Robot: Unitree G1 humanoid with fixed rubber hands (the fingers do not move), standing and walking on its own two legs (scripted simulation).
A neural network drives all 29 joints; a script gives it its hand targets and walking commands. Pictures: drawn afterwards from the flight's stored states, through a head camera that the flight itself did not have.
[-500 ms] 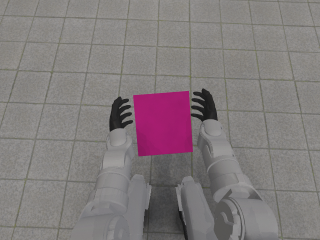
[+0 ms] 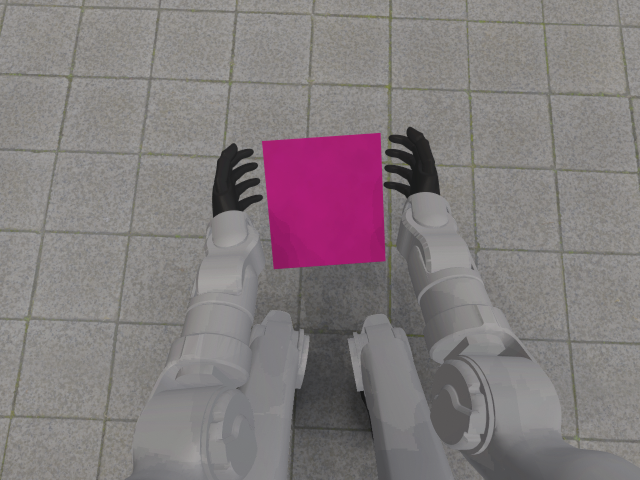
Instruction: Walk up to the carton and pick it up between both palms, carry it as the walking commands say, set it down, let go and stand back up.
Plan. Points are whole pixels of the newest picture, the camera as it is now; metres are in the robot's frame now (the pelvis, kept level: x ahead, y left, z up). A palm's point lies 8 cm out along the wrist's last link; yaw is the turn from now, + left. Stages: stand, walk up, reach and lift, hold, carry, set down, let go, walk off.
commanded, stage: set down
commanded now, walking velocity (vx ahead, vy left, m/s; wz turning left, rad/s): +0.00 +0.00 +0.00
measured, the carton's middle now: (323, 198) +0.48 +0.01 -0.20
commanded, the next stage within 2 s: none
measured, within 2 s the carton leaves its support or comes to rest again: neither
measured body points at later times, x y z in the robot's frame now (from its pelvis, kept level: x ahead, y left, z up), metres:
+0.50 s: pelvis -0.02 +0.00 -0.07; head +0.28 +0.00 +0.27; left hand +0.47 +0.13 -0.19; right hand +0.49 -0.11 -0.19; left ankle +0.11 +0.14 -0.48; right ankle +0.09 -0.12 -0.48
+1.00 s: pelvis -0.01 +0.00 -0.12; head +0.33 +0.00 +0.17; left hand +0.49 +0.13 -0.28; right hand +0.51 -0.11 -0.29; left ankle +0.11 +0.14 -0.48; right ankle +0.09 -0.12 -0.48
